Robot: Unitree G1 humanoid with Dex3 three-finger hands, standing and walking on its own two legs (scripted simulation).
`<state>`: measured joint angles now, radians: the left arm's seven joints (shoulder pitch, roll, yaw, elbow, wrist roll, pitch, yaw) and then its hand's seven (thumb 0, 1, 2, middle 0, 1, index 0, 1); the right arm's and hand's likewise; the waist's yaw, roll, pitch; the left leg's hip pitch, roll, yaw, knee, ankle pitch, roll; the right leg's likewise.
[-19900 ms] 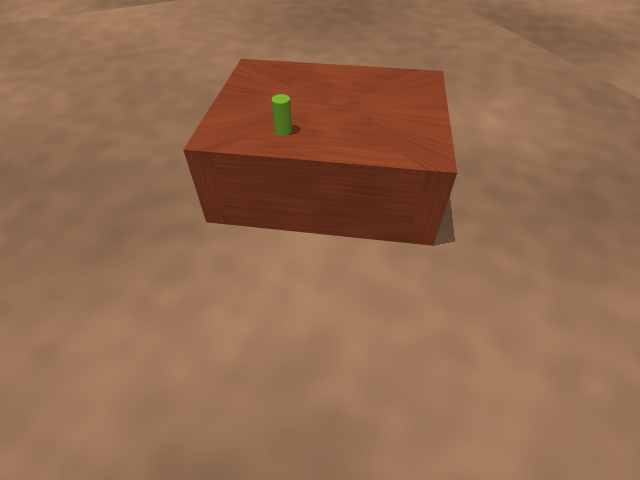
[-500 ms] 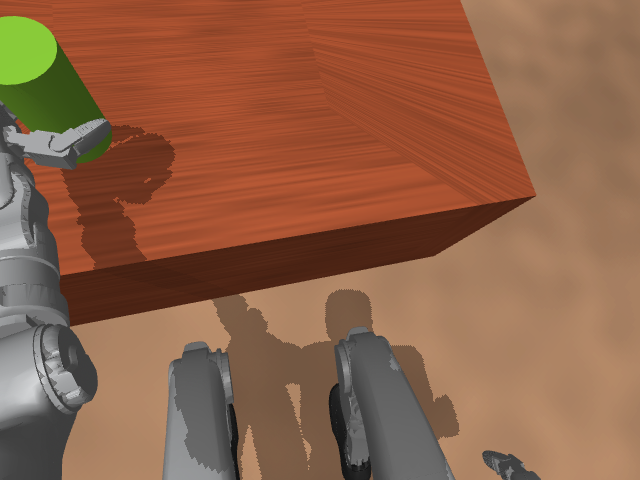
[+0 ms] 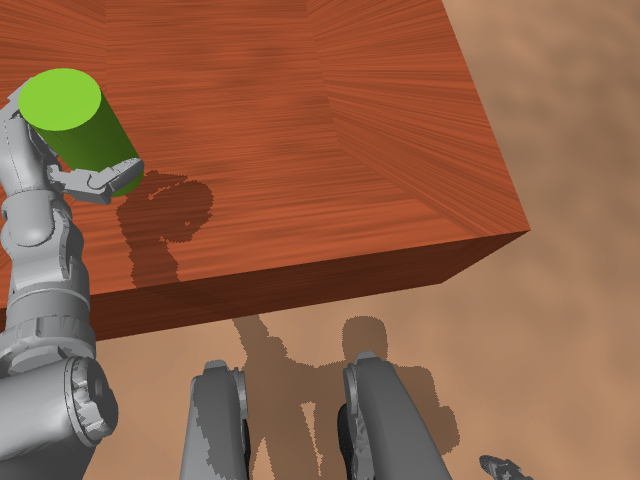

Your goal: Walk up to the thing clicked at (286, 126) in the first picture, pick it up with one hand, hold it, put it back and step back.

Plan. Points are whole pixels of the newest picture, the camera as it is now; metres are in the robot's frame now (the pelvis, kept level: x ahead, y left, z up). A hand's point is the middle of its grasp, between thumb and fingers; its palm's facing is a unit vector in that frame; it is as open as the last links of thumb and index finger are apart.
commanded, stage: lift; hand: left
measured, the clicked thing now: (91, 141) +0.50 +0.23 +0.03
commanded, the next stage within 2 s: hold in 1.34 s
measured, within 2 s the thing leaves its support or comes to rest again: neither
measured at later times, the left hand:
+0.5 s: hand (46, 165) +0.41 +0.22 +0.12, palm faces +0.27 -0.96 -0.04, open 10.2 cm
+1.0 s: hand (37, 161) +0.39 +0.20 +0.17, palm faces +0.25 -0.97 -0.04, open 10.2 cm
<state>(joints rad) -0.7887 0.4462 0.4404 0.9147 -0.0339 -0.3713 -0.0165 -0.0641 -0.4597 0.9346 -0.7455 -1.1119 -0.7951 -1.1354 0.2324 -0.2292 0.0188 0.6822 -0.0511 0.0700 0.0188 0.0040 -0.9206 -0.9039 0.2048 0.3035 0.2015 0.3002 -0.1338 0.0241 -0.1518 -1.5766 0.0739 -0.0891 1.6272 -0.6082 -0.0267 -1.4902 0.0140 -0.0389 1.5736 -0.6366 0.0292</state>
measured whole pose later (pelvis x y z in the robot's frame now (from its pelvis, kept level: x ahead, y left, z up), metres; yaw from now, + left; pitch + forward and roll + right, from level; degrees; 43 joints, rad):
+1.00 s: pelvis +0.03 -0.01 +0.14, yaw +4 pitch +13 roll -2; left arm -0.28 0.20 0.18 0.58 -0.11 -0.39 0.05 -0.06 -0.51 1.00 -0.75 -1.13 -0.81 -1.15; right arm 0.24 -0.22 0.00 0.66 -0.01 0.03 -0.02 0.01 -0.92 -0.90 0.20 0.30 0.20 0.30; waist -0.04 0.01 -0.09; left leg -0.82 0.06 -0.04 1.03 -0.44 -0.03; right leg -0.75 -0.01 -0.03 1.00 -0.48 0.02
